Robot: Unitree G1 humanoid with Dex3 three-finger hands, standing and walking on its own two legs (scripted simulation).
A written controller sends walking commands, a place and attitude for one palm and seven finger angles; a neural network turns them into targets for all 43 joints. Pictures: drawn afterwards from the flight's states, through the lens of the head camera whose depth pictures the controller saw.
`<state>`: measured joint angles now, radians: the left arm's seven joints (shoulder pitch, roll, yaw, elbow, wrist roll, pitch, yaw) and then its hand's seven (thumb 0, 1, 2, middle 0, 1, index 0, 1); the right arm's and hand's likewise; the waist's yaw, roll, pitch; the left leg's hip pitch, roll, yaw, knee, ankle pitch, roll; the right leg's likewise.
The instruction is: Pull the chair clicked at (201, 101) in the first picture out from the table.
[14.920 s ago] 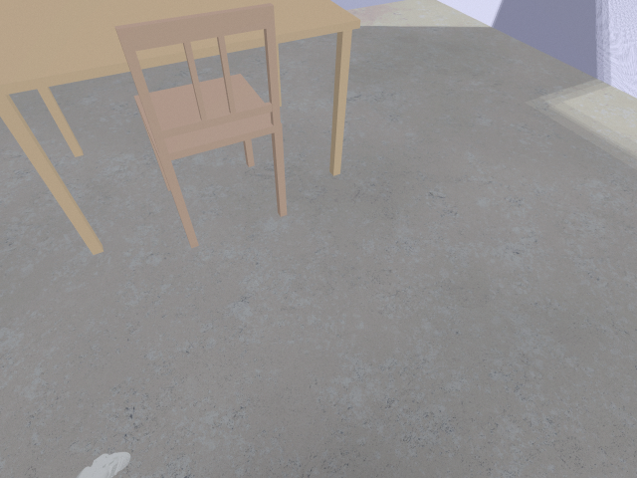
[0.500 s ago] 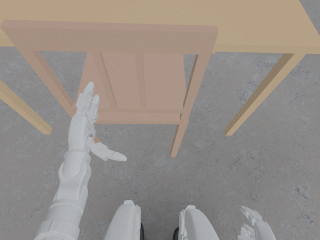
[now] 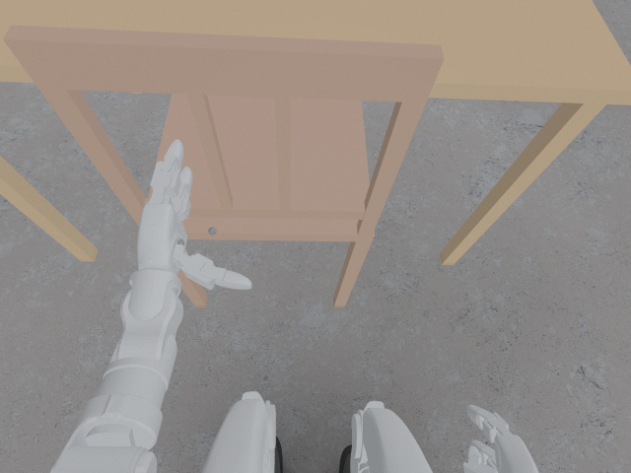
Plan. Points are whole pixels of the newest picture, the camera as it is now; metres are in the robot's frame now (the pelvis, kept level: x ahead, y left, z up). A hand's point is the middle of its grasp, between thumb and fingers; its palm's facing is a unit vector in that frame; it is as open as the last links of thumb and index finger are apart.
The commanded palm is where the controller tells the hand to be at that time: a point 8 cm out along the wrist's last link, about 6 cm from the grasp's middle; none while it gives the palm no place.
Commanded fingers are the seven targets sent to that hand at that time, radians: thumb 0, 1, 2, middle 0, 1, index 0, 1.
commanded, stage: push the fingers through the gap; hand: left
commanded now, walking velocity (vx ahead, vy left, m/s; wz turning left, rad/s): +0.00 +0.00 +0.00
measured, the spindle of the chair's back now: (214, 157) +0.52 +0.15 +0.02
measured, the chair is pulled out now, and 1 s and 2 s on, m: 0.00 0.00 0.00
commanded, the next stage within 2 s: hook a spindle and tug to test in 1.34 s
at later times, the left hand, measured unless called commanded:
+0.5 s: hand (227, 194) +0.45 +0.12 +0.03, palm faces +0.03 -1.00 -0.04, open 16.9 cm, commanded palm +0.43 +0.17 +0.02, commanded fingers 0.00 -0.50 0.30 -0.06 -0.08 -0.06 -0.08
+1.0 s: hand (225, 166) +0.49 +0.13 +0.03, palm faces +0.03 -1.00 -0.03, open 16.9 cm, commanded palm +0.47 +0.17 +0.02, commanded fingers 0.00 -0.50 0.30 -0.06 -0.08 -0.06 -0.08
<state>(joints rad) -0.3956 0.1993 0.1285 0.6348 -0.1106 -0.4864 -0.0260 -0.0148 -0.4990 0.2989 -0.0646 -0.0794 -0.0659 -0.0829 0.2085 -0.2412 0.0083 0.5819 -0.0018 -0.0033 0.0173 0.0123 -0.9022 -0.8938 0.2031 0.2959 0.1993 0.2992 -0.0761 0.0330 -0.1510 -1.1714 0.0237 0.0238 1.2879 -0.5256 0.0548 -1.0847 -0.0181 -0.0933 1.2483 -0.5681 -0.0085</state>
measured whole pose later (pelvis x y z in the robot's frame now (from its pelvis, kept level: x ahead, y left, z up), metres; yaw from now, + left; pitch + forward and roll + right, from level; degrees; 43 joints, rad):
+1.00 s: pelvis +0.00 -0.01 -0.01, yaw -1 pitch +27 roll -3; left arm -0.78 0.32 0.32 1.03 -0.06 -0.55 -0.06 -0.02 -0.50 0.30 -0.06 -0.08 -0.07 -0.08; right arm 0.29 -0.25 0.01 0.62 -0.03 0.04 0.04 0.01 -0.90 -0.89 0.20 0.30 0.20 0.30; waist -0.15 0.04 -0.15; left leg -1.25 0.05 0.02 1.31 -0.53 0.04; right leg -1.17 0.00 -0.09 1.27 -0.56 -0.02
